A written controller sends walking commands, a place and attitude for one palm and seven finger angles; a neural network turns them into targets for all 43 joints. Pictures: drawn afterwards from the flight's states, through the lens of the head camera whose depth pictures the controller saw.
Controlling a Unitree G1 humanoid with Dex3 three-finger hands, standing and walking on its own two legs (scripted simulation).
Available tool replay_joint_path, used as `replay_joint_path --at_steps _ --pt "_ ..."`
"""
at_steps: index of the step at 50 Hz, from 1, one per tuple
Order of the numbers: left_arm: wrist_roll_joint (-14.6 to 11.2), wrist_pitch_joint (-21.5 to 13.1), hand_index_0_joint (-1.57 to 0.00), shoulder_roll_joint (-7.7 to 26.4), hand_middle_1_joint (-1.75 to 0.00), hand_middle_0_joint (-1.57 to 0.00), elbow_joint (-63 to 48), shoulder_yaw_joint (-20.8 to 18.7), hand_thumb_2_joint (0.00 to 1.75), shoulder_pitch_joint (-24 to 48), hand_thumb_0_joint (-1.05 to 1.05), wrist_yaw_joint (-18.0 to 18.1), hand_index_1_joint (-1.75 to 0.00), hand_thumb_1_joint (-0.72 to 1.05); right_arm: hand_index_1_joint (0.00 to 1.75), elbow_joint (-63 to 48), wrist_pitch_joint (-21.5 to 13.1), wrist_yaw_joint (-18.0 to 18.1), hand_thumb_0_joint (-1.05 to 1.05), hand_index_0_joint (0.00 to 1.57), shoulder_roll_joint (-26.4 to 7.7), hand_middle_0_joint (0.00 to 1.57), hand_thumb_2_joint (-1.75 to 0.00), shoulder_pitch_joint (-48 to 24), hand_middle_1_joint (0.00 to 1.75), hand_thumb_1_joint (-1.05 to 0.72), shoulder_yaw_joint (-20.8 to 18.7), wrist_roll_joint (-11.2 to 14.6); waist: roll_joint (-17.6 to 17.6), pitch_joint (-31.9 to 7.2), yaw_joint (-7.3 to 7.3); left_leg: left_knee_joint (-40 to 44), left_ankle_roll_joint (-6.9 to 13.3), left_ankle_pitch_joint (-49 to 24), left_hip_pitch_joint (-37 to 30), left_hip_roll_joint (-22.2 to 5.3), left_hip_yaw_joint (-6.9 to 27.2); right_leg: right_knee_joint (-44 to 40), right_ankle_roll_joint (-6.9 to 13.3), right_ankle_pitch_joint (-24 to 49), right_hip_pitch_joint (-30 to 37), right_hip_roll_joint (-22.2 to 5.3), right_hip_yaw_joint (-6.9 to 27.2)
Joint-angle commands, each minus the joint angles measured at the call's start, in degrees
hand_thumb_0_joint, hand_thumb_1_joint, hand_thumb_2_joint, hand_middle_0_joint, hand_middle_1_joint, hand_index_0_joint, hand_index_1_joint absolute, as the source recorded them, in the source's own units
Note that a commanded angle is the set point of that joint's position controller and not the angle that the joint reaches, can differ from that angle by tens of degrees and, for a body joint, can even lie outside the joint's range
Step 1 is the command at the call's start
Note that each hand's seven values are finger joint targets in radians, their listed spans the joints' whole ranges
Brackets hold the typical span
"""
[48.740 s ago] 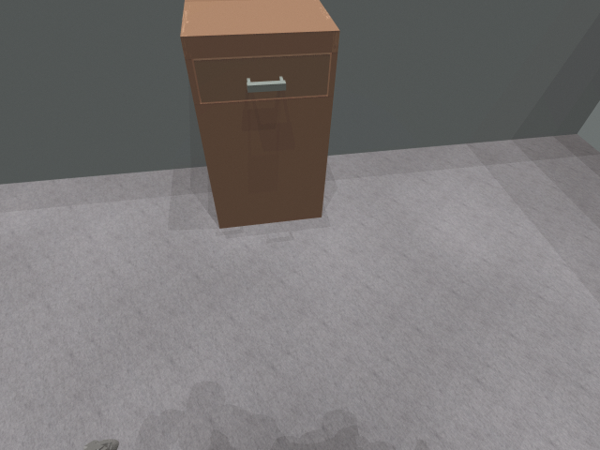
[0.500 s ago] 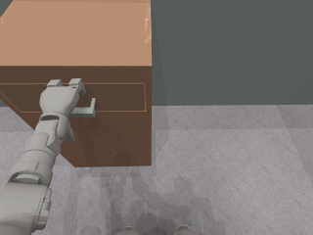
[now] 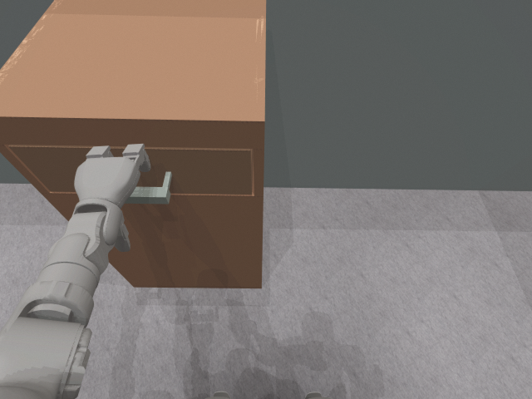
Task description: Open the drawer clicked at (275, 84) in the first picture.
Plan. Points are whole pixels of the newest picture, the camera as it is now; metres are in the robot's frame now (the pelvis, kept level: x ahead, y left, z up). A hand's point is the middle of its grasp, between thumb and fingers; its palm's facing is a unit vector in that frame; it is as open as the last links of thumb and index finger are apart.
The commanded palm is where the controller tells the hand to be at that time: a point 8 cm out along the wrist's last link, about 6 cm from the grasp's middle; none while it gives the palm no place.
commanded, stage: lower the fingers behind the handle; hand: left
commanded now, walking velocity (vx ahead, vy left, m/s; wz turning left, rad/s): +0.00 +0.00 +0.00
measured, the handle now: (138, 185) +0.49 +0.25 -0.04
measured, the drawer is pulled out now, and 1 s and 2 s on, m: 0.00 0.00 0.00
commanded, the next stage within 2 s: close the thumb around the handle in 1.70 s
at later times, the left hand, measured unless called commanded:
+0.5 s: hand (124, 214) +0.41 +0.25 -0.01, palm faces -0.04 -0.03 -1.00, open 13.9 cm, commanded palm +0.40 +0.24 +0.05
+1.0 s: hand (136, 216) +0.43 +0.24 -0.04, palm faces -0.07 -0.03 -1.00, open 13.9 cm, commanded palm +0.41 +0.24 +0.01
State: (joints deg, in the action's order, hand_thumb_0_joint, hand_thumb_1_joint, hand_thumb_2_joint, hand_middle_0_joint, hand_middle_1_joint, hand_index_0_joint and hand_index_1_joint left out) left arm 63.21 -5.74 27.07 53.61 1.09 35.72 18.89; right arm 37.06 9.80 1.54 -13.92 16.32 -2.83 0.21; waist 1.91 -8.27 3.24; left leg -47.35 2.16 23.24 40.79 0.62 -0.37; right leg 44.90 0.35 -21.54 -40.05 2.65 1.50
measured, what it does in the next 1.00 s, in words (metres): stands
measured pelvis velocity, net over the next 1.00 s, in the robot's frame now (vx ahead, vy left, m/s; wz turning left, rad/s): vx -0.02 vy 0.00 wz -0.01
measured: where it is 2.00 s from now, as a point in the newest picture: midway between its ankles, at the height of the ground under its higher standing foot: outside the picture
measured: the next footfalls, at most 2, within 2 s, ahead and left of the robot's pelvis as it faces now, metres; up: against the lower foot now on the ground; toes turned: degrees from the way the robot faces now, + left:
none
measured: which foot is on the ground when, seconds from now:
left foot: down 0.00-1.00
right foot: down 0.00-1.00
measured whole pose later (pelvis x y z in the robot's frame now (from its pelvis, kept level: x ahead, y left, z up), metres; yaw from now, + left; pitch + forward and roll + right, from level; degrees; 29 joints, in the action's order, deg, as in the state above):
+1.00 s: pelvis -0.02 +0.00 -0.03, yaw -1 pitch +22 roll -2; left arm 65.3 -7.5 27.4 58.2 0.2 38.0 23.5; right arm 39.6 8.7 1.4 -14.0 18.6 -3.2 -1.3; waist 1.9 -10.5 4.9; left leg -57.8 2.4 26.1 53.8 0.3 -0.4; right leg 54.8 0.0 -24.1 -52.9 3.1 1.1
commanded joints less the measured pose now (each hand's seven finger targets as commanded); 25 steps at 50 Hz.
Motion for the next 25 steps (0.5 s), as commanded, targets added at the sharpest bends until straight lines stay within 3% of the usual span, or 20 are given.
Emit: replay_joint_path --at_steps 1,4,5,7,9,10,14,17,18,20,21,25 --pt "-1.0 -1.2 -0.3 15.8 -1.2 -0.3 -11.0 -4.5 0.3 21.7 0.0 0.8 -1.2 -0.5 0.3 -4.2 -1.3 1.5 0.0 0.2 -9.0 0.2 -0.9 5.3 0.3 -0.9 -3.4 -0.3 0.3 -20.6 0.75 3.8 0.7 -22.3 -14.4 0.9 -0.6 -5.0 2.3 20.0 9.5 0.7 -0.8" --pt "-1.5 -3.2 -0.3 13.4 -1.2 -0.3 -13.2 -3.1 0.3 21.2 0.0 0.2 -1.2 -0.5 0.3 -4.4 -1.5 1.4 0.0 0.2 -8.6 0.2 -0.9 5.4 0.3 -0.9 -3.7 -0.3 2.1 -21.6 0.7 3.4 0.4 -24.6 -16.2 0.8 -0.2 -4.5 2.4 20.5 8.5 0.8 -1.0" --pt "-1.6 -3.4 -0.3 13.1 -1.2 -0.3 -12.7 -3.0 0.3 20.2 0.0 0.1 -1.2 -0.5 0.3 -4.1 -1.5 1.4 0.0 0.2 -8.6 0.2 -0.9 5.3 0.3 -0.9 -3.8 -0.4 1.9 -20.3 0.85 3.2 0.4 -24.3 -16.4 0.7 -0.2 -4.6 2.5 20.1 7.6 0.8 -1.1" --pt "-1.5 -4.0 -0.3 13.7 -1.2 -0.3 -11.7 -3.9 0.3 19.0 0.0 0.4 -1.2 -0.5 0.3 -3.7 -1.4 1.3 0.0 0.2 -8.7 0.2 -0.9 5.7 0.3 -0.9 -3.8 -0.6 1.2 -19.7 0.61 2.9 0.4 -23.9 -15.0 0.7 -0.2 -4.2 2.5 19.9 7.2 0.9 -1.2" --pt "-1.0 -4.9 -0.3 14.4 -1.2 -0.3 -13.2 -4.8 0.3 19.3 0.0 1.2 -1.2 -0.5 0.3 -3.6 -1.4 1.0 0.0 0.2 -8.7 0.2 -0.9 5.7 0.3 -0.9 -4.0 -0.8 2.1 -21.5 0.25 2.3 0.2 -25.8 -15.4 0.7 0.0 -3.2 2.6 20.8 6.5 0.9 -1.2" --pt "-1.1 -5.0 -0.3 13.2 -1.2 -0.3 -13.0 -4.4 0.3 18.0 0.0 1.7 -1.2 -0.5 0.3 -3.5 -1.4 0.9 0.0 0.2 -8.6 0.2 -0.9 5.7 0.3 -0.9 -4.2 -1.0 2.4 -21.4 0.15 1.9 0.1 -26.2 -15.5 0.6 -0.1 -3.0 2.6 20.9 6.3 0.9 -1.3" --pt "-0.4 -5.3 -0.3 16.0 -1.2 -0.3 -14.3 -7.4 0.3 17.1 0.0 4.0 -1.2 -0.5 0.3 -3.3 -1.0 0.4 0.0 0.2 -8.8 0.2 -0.9 5.2 0.3 -0.9 -4.1 -1.3 2.1 -23.5 -0.85 1.0 0.0 -27.5 -13.9 0.7 0.1 -1.4 2.7 22.2 6.8 1.1 -1.3" --pt "0.1 -4.1 -0.3 13.7 -1.2 -0.3 -13.9 -5.7 0.3 16.7 0.0 5.7 -1.2 -0.5 0.3 -3.1 -0.9 0.0 0.0 0.2 -8.7 0.2 -0.9 4.8 0.3 -0.9 -4.3 -1.4 3.1 -22.7 -0.44 0.5 -0.2 -26.6 -14.0 0.6 0.2 -1.0 2.8 20.5 4.9 1.2 -1.7" --pt "0.1 -3.8 -0.3 13.1 -1.2 -0.3 -13.7 -5.2 0.3 18.8 0.0 6.2 -1.2 -0.5 0.3 -2.7 -0.9 0.0 0.0 0.2 -8.9 0.2 -0.9 4.7 0.3 -0.9 -4.3 -1.5 2.8 -22.2 0.6 0.3 -0.3 -26.5 -14.3 0.3 0.8 -0.8 2.9 19.7 3.5 1.2 -2.0" --pt "0.4 -3.0 -0.3 13.6 -1.2 -0.3 -12.8 -5.4 0.3 18.9 0.0 6.8 -1.2 -0.5 0.3 -2.5 -0.9 0.1 0.0 0.2 -9.1 0.2 -0.9 4.9 0.3 -0.9 -4.4 -1.4 2.3 -22.2 0.46 0.3 -0.2 -24.5 -14.0 0.4 0.8 -0.8 2.8 18.2 3.1 1.2 -1.9" --pt "0.5 -2.9 -0.3 12.8 -1.2 -0.3 -13.7 -4.4 0.3 20.9 0.0 7.0 -1.2 -0.5 0.3 -2.6 -1.1 0.1 0.0 0.2 -8.9 0.2 -0.9 4.7 0.3 -0.9 -4.4 -1.4 2.6 -23.1 1.08 0.4 -0.2 -23.4 -14.3 0.3 0.8 -1.0 2.6 17.3 2.5 1.2 -2.0" --pt "0.4 -1.6 -0.3 12.6 -1.2 -0.3 -9.5 -3.6 0.3 22.4 0.0 6.9 -1.2 -0.5 0.3 -1.7 -1.3 0.4 0.0 0.2 -9.2 0.2 -0.9 5.1 0.3 -0.9 -4.0 -1.3 1.9 -20.5 1.77 0.3 0.0 -19.2 -12.2 0.4 1.0 -1.2 2.7 13.9 0.4 1.1 -2.1"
